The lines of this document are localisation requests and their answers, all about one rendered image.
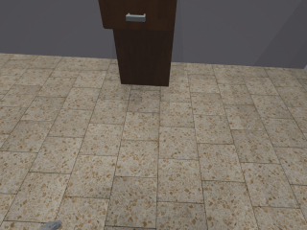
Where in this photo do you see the robot left hand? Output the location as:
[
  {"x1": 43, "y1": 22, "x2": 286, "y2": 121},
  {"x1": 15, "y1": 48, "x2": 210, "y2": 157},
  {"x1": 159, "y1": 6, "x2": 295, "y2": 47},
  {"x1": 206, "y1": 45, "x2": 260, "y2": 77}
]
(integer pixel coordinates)
[{"x1": 38, "y1": 220, "x2": 62, "y2": 230}]

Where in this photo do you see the cabinet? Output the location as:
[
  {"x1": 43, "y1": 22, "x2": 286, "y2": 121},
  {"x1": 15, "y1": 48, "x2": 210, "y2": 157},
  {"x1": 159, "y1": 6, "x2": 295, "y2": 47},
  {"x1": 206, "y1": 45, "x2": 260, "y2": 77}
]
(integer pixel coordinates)
[{"x1": 112, "y1": 0, "x2": 177, "y2": 87}]

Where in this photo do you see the drawer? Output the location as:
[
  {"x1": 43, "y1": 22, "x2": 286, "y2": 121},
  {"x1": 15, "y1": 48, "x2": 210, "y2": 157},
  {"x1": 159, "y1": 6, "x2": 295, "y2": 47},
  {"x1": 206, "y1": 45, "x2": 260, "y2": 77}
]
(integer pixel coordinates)
[{"x1": 98, "y1": 0, "x2": 176, "y2": 32}]

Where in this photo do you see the handle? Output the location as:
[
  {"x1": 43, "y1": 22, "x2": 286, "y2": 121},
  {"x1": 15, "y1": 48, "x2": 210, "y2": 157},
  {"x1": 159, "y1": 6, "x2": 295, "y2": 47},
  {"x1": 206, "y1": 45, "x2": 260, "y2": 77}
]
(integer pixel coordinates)
[{"x1": 126, "y1": 13, "x2": 146, "y2": 22}]

